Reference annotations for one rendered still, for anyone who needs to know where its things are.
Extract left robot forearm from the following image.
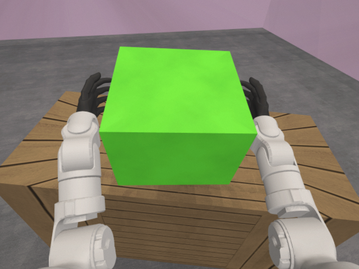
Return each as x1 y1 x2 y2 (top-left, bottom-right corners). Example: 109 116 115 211
49 112 105 267

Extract pedestal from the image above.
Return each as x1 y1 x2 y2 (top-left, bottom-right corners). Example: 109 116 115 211
0 91 359 269

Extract left robot hand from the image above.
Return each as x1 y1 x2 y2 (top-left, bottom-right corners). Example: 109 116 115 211
76 72 112 117

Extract carton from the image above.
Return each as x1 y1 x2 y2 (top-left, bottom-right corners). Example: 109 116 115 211
99 47 257 185

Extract robot left upper arm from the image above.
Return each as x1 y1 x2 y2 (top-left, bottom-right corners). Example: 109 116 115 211
39 224 116 269

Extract right robot hand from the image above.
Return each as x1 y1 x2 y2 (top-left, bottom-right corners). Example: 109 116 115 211
240 77 270 119

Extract right robot forearm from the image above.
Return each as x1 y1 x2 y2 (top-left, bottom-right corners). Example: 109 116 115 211
250 115 337 259

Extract robot right upper arm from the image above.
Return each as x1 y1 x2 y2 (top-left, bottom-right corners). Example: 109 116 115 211
268 217 359 269

